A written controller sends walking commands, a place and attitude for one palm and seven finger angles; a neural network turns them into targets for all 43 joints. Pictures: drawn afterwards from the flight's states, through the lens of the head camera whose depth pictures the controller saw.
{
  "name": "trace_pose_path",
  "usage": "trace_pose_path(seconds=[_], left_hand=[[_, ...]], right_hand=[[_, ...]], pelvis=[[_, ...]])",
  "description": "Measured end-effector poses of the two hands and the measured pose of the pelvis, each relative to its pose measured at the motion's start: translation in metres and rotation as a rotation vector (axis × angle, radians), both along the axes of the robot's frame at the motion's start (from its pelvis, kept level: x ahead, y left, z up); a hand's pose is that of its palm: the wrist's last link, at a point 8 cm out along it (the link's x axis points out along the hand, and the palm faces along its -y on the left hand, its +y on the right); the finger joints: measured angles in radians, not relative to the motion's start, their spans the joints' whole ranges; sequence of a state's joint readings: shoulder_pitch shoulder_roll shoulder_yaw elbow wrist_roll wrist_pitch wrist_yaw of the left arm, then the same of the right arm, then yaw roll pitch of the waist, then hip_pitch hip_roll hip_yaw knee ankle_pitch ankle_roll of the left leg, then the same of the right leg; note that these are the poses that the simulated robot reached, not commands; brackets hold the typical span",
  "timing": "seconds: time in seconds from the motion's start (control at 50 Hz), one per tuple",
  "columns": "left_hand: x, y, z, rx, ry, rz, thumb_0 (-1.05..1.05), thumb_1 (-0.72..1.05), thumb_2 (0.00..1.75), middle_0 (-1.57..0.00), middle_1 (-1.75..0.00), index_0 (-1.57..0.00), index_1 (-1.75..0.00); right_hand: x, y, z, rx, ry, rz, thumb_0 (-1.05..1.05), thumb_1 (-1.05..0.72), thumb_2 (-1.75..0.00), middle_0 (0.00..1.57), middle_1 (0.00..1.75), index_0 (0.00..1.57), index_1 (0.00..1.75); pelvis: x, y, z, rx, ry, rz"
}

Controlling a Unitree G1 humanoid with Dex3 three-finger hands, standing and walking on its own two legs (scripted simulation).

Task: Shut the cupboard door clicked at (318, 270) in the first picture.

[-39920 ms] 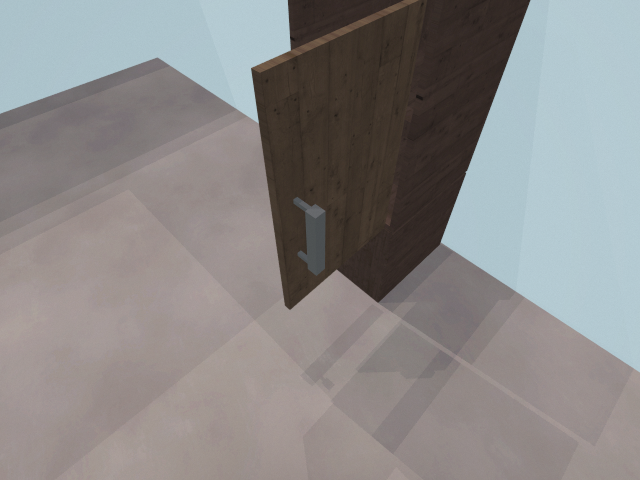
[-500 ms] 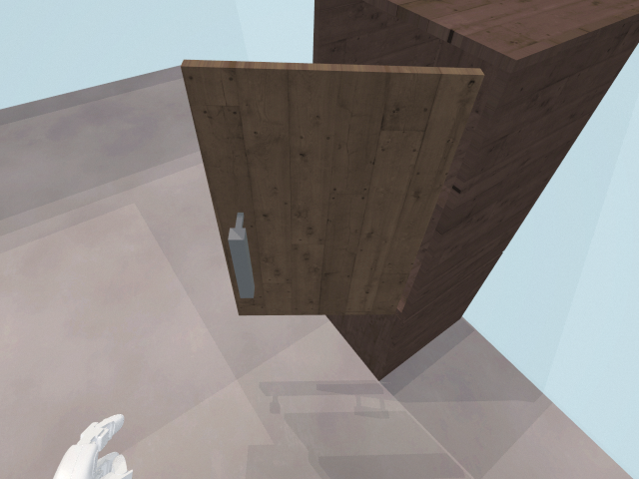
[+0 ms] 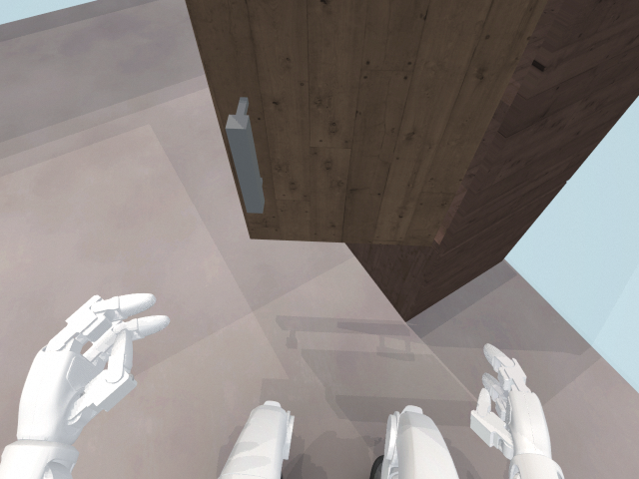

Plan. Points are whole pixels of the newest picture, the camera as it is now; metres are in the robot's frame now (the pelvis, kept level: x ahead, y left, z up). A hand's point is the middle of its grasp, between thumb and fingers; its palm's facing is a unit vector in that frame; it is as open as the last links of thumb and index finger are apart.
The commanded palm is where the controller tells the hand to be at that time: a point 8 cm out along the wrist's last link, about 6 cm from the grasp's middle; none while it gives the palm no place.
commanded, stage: raise the hand and make a fist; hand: left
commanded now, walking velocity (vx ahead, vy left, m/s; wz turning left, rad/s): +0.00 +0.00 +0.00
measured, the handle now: (249, 159) +0.52 +0.17 +0.05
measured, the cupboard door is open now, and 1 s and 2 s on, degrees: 56 56 56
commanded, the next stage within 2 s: bring the fist close to the handle in 1.34 s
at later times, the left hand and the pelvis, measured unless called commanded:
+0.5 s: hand (135, 357) +0.22 +0.22 +0.06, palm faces +0.07 -1.00 -0.04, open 3.3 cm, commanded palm +0.19 +0.27 +0.07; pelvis +0.01 +0.02 +0.01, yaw +0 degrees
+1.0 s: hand (165, 337) +0.25 +0.20 +0.06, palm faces +0.05 -1.00 -0.04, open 3.1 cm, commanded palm +0.22 +0.25 +0.07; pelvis +0.02 +0.01 +0.01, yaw +0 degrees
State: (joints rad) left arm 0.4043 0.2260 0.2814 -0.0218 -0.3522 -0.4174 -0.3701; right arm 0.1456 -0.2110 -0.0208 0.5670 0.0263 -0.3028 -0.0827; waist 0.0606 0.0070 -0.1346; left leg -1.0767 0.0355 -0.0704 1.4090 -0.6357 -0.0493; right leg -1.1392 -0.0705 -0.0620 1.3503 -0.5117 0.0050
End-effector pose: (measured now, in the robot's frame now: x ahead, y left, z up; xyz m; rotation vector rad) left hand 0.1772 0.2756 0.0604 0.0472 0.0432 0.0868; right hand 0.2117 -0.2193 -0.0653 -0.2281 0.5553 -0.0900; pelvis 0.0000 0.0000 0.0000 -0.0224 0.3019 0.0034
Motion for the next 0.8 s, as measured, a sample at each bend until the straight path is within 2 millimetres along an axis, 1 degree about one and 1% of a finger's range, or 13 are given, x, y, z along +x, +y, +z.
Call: trace_pose_path(seconds=[0.12, 0.22, 0.3, 0.4, 0.64, 0.8], left_hand=[[0.014, 0.004, 0.001, -0.013, 0.035, -0.015, 0.01, 0.9, 0.9, -0.66, -0.81, -0.66, -0.81], [0.016, 0.005, 0.0, -0.016, 0.044, -0.009, 0.01, 0.9, 0.9, -0.75, -0.91, -0.75, -0.91], [0.016, 0.004, 0.0, -0.015, 0.03, -0.008, 0.01, 0.9, 0.9, -0.83, -0.99, -0.83, -0.99], [0.019, 0.002, -0.001, -0.014, 0.021, -0.016, 0.01, 0.9, 0.9, -0.92, -1.09, -0.92, -1.09], [0.027, -0.004, 0.004, -0.009, 0.011, -0.02, 0.01, 0.9, 0.9, -1.14, -1.33, -1.14, -1.33], [0.035, -0.012, 0.005, -0.01, 0.009, -0.025, 0.01, 0.9, 0.9, -1.25, -1.45, -1.25, -1.46]], right_hand=[[-0.015, 0.0, 0.002, 0.001, 0.046, -0.041, 0.01, -0.91, -0.89, 0.21, 0.3, 0.21, 0.3], [-0.025, -0.003, 0.009, -0.024, 0.067, -0.057, 0.01, -0.91, -0.89, 0.2, 0.3, 0.21, 0.3], [-0.028, -0.005, 0.014, -0.048, 0.077, -0.053, 0.01, -0.91, -0.89, 0.2, 0.3, 0.21, 0.3], [-0.024, -0.002, 0.017, -0.062, 0.082, -0.039, 0.01, -0.91, -0.9, 0.2, 0.3, 0.2, 0.3], [-0.005, 0.015, 0.019, -0.033, 0.07, 0.009, 0.01, -0.91, -0.89, 0.2, 0.3, 0.21, 0.3], [-0.002, 0.012, 0.017, -0.028, 0.079, 0.013, 0.01, -0.91, -0.89, 0.21, 0.3, 0.21, 0.3]], pelvis=[[0.002, 0.006, 0.006, -0.005, 0.01, -0.002], [0.005, 0.011, 0.01, -0.007, 0.014, -0.004], [0.007, 0.015, 0.011, -0.01, 0.016, -0.002], [0.009, 0.018, 0.011, -0.015, 0.019, 0.002], [0.014, 0.018, 0.013, -0.017, 0.025, 0.006], [0.017, 0.015, 0.013, -0.015, 0.027, 0.007]])
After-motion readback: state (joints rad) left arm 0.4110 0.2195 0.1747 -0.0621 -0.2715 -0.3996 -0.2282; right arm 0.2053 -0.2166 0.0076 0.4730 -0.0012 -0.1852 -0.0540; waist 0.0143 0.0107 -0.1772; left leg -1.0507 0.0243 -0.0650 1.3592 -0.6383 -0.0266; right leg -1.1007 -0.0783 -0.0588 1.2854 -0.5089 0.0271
